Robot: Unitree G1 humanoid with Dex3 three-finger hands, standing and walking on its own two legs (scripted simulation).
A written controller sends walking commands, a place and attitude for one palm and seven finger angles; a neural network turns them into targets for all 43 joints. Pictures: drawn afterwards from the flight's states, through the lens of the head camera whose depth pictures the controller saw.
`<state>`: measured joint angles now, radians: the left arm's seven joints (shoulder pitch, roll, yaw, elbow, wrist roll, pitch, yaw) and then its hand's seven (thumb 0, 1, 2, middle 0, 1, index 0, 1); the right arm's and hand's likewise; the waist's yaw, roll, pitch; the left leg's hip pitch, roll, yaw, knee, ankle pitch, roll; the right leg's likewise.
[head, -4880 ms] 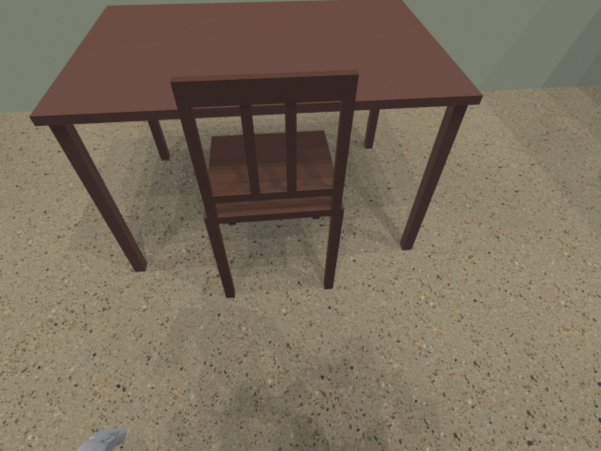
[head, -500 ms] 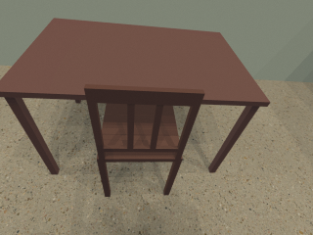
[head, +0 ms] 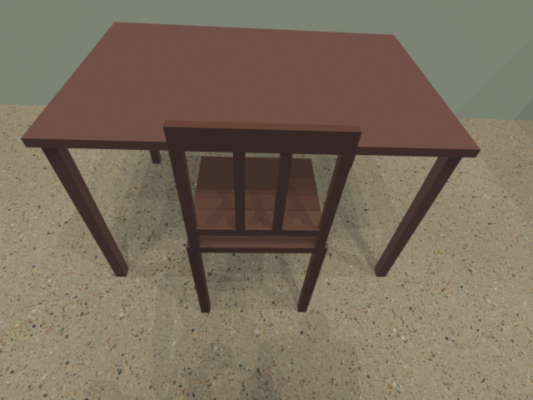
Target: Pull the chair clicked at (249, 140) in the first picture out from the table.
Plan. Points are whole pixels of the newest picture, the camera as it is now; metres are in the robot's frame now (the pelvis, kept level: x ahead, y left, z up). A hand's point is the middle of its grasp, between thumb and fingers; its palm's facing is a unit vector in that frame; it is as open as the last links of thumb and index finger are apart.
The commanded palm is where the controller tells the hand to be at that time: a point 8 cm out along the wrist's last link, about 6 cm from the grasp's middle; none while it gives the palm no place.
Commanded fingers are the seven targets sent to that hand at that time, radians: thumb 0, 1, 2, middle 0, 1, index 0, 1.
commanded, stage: come to a stop and stand still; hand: left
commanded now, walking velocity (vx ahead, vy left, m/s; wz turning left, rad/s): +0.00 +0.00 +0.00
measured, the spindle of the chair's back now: (239, 193) +0.59 +0.11 -0.10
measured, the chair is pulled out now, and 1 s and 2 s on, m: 0.00 0.00 0.00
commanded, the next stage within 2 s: look again from close up in 0.44 s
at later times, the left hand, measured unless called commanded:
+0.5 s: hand out of the picture -0.03 +0.18 -0.18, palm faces +0.06 -0.99 -0.13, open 7.4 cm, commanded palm none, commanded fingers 0.00 0.90 0.90 -0.20 -0.30 -0.20 -0.30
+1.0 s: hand out of the picture +0.00 +0.20 -0.17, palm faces +0.03 -0.98 -0.21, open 7.4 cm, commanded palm none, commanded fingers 0.00 0.90 0.90 -0.20 -0.30 -0.20 -0.30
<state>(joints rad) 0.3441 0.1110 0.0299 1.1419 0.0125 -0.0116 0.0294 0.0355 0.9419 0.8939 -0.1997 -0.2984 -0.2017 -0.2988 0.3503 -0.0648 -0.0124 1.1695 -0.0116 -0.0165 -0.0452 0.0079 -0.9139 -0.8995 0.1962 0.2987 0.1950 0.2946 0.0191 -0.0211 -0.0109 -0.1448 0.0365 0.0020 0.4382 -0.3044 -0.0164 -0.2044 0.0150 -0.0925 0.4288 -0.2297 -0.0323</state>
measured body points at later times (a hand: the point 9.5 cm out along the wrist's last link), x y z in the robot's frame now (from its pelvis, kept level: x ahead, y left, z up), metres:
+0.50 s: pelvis +0.00 +0.03 +0.00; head +0.01 +0.04 +0.45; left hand -0.03 +0.23 -0.16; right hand -0.02 -0.17 -0.16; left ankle -0.04 +0.13 -0.74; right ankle +0.00 -0.10 -0.74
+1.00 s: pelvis +0.00 +0.03 +0.00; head +0.00 +0.01 +0.45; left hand +0.00 +0.25 -0.15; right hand -0.01 -0.18 -0.17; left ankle -0.04 +0.13 -0.74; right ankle +0.00 -0.10 -0.74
